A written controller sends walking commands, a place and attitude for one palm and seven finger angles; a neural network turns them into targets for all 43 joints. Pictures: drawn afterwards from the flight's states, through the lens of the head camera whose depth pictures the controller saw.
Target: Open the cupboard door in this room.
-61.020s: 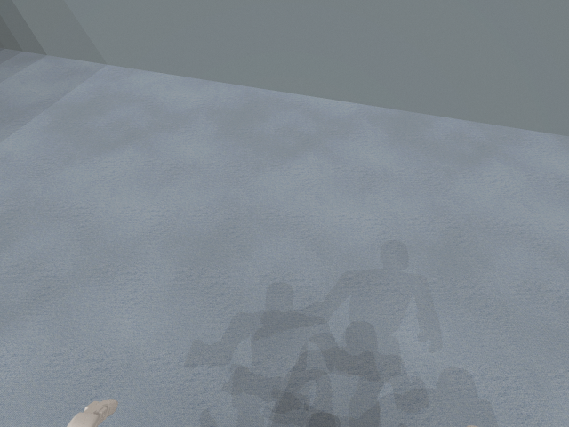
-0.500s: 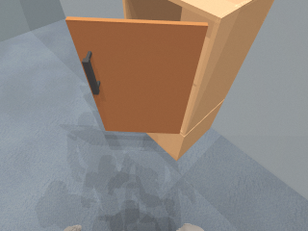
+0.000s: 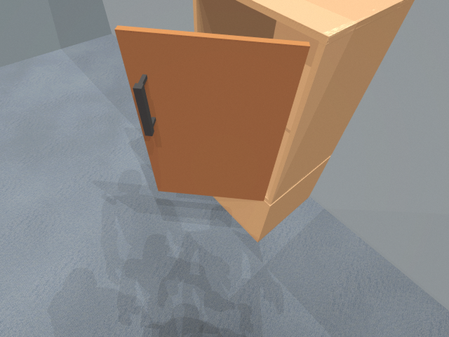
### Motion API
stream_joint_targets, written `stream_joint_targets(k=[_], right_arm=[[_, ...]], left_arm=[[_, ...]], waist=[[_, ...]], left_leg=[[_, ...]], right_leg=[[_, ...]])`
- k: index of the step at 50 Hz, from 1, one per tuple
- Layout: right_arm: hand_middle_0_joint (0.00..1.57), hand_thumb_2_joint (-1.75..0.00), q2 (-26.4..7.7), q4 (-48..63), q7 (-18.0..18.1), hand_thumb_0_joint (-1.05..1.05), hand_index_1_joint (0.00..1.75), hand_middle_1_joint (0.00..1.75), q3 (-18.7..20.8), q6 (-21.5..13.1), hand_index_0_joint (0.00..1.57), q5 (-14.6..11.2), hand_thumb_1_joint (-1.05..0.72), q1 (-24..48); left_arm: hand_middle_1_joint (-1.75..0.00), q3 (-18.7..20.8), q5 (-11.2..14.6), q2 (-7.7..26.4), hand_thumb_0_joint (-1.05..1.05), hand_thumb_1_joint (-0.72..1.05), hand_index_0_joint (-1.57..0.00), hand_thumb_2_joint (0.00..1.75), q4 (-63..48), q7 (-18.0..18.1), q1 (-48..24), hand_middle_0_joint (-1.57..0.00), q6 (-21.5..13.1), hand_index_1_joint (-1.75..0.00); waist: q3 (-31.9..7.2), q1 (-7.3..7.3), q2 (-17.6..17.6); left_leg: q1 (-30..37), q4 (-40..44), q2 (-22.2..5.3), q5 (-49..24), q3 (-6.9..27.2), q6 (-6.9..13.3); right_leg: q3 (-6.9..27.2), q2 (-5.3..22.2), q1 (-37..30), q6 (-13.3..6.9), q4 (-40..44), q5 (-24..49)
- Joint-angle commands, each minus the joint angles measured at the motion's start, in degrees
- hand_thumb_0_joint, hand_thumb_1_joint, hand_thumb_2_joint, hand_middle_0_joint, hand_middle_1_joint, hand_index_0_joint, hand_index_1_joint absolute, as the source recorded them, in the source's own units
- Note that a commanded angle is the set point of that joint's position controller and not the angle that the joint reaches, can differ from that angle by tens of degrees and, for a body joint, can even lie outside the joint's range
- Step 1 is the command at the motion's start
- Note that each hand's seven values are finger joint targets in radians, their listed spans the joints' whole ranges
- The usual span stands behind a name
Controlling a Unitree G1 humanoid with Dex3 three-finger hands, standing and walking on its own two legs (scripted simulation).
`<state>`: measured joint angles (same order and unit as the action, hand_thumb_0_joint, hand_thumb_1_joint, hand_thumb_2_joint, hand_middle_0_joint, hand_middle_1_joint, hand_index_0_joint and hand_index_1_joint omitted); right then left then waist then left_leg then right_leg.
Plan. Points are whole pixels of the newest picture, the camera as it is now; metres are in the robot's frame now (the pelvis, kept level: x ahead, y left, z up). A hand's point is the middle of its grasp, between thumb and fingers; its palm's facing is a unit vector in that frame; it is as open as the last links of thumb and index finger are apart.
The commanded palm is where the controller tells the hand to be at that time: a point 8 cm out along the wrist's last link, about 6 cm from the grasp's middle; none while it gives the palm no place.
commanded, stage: come to a stop and stand still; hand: left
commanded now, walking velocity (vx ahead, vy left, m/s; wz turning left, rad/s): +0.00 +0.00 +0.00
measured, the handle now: (146, 106) +0.59 +0.24 +0.04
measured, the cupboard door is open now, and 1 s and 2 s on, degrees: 44 44 44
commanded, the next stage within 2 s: look again from close up in 1.04 s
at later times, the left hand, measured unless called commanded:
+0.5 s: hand out of the picture +0.01 +0.19 -0.18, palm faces +0.00 -0.99 -0.15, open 7.4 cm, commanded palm none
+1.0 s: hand out of the picture +0.04 +0.17 -0.17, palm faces +0.02 -0.98 -0.18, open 7.3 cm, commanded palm none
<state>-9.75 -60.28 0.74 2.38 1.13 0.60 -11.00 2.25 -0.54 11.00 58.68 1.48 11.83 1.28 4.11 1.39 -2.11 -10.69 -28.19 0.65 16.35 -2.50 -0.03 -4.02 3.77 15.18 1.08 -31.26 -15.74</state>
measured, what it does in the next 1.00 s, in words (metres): stands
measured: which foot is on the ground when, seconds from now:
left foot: down 0.00-1.00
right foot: down 0.00-1.00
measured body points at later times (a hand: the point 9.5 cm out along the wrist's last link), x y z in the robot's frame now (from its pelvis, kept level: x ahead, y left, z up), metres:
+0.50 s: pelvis +0.02 +0.02 +0.01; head +0.04 +0.04 +0.46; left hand +0.02 +0.24 -0.16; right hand +0.01 -0.20 -0.15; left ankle -0.03 +0.11 -0.73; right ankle +0.01 -0.13 -0.73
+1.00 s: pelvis +0.04 +0.00 +0.01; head +0.05 +0.01 +0.46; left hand +0.04 +0.22 -0.16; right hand +0.00 -0.20 -0.15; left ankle -0.03 +0.11 -0.73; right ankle +0.01 -0.13 -0.73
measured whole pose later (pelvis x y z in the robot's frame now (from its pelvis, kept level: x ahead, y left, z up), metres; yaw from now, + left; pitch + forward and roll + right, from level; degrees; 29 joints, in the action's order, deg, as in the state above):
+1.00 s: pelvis +0.04 +0.00 +0.01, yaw -1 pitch +0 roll +0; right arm -6.3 -67.0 2.6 0.5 -1.2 0.6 -17.7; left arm 0.4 -0.3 8.5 65.1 2.2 15.4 -0.1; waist 2.1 0.0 -0.8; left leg -3.9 -22.1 0.2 17.8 -3.5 1.0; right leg -3.2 2.9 8.6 1.6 -24.4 -15.2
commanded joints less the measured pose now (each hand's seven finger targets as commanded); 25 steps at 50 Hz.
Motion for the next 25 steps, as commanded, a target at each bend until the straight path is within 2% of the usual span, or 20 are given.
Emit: stream_joint_targets(k=[1, 3, 4, 5, 8, 9, 11, 14, 17, 22, 25], right_arm=[[0.20, -0.90, -8.14, 2.31, 0.79, 0.00, 0.30, 0.30, 0.43, -0.76, 0.20, 0.47, -0.90, 0.26], [0.20, -0.90, -7.71, 2.23, 0.95, 0.00, 0.30, 0.30, 0.19, -0.71, 0.20, 0.37, -0.90, -0.42], [0.20, -0.90, -7.45, 1.78, 1.09, 0.00, 0.30, 0.30, 0.13, -0.80, 0.20, 0.29, -0.90, -1.34], [0.20, -0.90, -7.38, 1.64, 1.12, 0.00, 0.30, 0.30, 0.07, -0.92, 0.20, 0.25, -0.90, -1.54], [0.20, -0.90, -7.38, 1.18, 1.10, 0.00, 0.30, 0.30, -0.15, -1.24, 0.20, 0.10, -0.90, -2.72], [0.20, -0.90, -7.11, 0.94, 1.18, 0.00, 0.30, 0.30, -0.19, -1.33, 0.20, 0.01, -0.90, -3.35], [0.20, -0.90, -6.99, 0.44, 1.21, 0.00, 0.30, 0.30, -0.39, -1.77, 0.20, -0.01, -0.90, -3.93], [0.20, -0.90, -6.22, -0.40, 1.45, 0.00, 0.30, 0.30, -0.69, -2.17, 0.20, -0.20, -0.90, -5.34], [0.20, -0.90, -5.86, -1.47, 1.69, 0.00, 0.30, 0.30, -0.94, -2.57, 0.20, -0.19, -0.90, -6.74], [0.20, -0.90, -5.19, -3.12, 2.09, 0.00, 0.30, 0.30, -1.22, -2.71, 0.20, -0.13, -0.90, -8.52], [0.20, -0.90, -4.32, -4.00, 2.21, 0.00, 0.30, 0.30, -1.34, -2.62, 0.20, -0.13, -0.90, -9.44]], left_arm=[[-0.30, 0.21, -0.52, 3.71, 0.00, 0.90, -0.20, 0.90, -1.41, 0.15, 1.16, -0.20, 0.02, -0.30], [-0.30, -0.20, -0.56, 3.78, 0.00, 0.90, -0.20, 0.90, -0.31, -0.14, 2.15, -0.20, 0.10, -0.30], [-0.30, -0.22, -0.64, 3.79, 0.00, 0.90, -0.20, 0.90, 0.27, -0.25, 2.62, -0.20, -0.01, -0.30], [-0.30, -0.52, -0.63, 3.69, 0.00, 0.90, -0.20, 0.90, 0.90, -0.27, 3.30, -0.20, -0.07, -0.30], [-0.30, -1.00, -0.62, 3.59, 0.00, 0.90, -0.20, 0.90, 2.25, -0.32, 4.69, -0.20, -0.49, -0.30], [-0.30, -0.99, -0.64, 3.62, 0.00, 0.90, -0.20, 0.90, 2.49, -0.32, 4.82, -0.20, -0.61, -0.30], [-0.30, -1.23, -0.55, 3.47, 0.00, 0.90, -0.20, 0.90, 3.14, -0.24, 5.54, -0.20, -0.96, -0.30], [-0.30, -1.38, -0.37, 3.33, 0.00, 0.90, -0.20, 0.90, 3.99, -0.05, 6.38, -0.20, -1.39, -0.30], [-0.30, -1.50, -0.14, 3.08, 0.00, 0.90, -0.20, 0.90, 4.55, 0.20, 6.72, -0.20, -1.62, -0.30], [-0.30, -1.56, 0.07, 2.55, 0.00, 0.90, -0.20, 0.90, 5.27, 0.51, 7.60, -0.20, -1.63, -0.30], [-0.30, -1.52, 0.05, 2.10, 0.00, 0.90, -0.20, 0.90, 5.41, 0.65, 7.38, -0.20, -1.42, -0.30]], waist=[[-1.85, 0.64, 9.02], [1.59, 0.27, 8.14], [2.22, 0.17, 7.58], [2.45, 0.11, 7.79], [1.64, -0.24, 4.36], [1.85, -0.33, 3.71], [-0.25, -0.47, 3.14], [-2.00, -0.84, 2.03], [-3.27, -1.18, 1.94], [-3.00, -1.09, 2.30], [-1.05, -1.00, 3.19]], left_leg=[[-5.57, 12.23, -10.78, -4.65, 9.12, 2.99], [-6.93, 14.25, -9.29, 1.13, 8.41, 1.89], [-6.44, 14.86, -9.18, 1.20, 8.08, 1.77], [-6.02, 15.17, -9.01, 1.81, 8.03, 1.63], [-4.81, 15.26, -8.29, 2.88, 7.49, 1.40], [-4.34, 15.31, -8.08, 1.81, 7.18, 1.45], [-1.95, 14.23, -7.81, -2.52, 6.64, 1.26], [1.60, 11.69, -7.07, -10.70, 4.78, 1.09], [3.87, 10.09, -6.95, -18.55, 4.33, 0.76], [4.49, 9.00, -6.85, -23.29, 3.85, 0.64], [3.21, 9.38, -6.74, -22.58, 3.83, 0.63]], right_leg=[[2.36, 1.00, -5.07, -0.29, 4.38, 0.65], [3.11, 0.87, -4.41, -0.76, 5.61, 2.07], [2.99, 0.87, -4.34, -0.91, 6.00, 2.89], [3.11, 1.12, -3.99, -0.77, 6.47, 3.48], [3.73, 1.52, -4.50, -0.70, 7.98, 5.04], [3.71, 1.51, -4.69, -0.74, 8.36, 5.38], [4.13, 1.97, -4.85, -0.72, 8.76, 7.34], [4.53, 2.44, -5.13, -0.91, 9.66, 9.58], [4.59, 2.62, -5.65, -1.14, 9.02, 12.60], [4.09, 2.65, -6.63, -1.45, 8.26, 14.91], [3.92, 2.57, -6.68, -1.49, 8.31, 14.01]])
